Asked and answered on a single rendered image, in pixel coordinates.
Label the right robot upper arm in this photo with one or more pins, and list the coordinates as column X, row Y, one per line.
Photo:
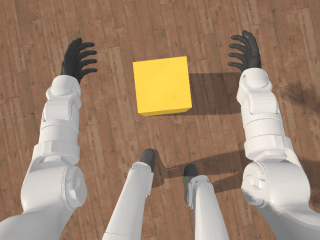
column 280, row 191

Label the left robot upper arm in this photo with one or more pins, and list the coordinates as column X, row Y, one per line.
column 49, row 198

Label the robot left foot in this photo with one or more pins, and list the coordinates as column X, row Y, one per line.
column 148, row 156

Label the left robot forearm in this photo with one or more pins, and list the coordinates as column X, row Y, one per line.
column 59, row 129

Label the left robot hand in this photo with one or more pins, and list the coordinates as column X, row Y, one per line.
column 72, row 63

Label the robot foot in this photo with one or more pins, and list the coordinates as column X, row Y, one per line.
column 190, row 172
column 148, row 156

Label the carton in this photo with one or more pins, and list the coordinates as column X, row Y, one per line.
column 162, row 86

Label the right robot hand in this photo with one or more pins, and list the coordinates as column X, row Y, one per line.
column 251, row 57

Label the right robot forearm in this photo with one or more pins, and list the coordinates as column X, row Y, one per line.
column 262, row 121

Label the robot right foot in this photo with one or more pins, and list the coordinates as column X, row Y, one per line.
column 190, row 172

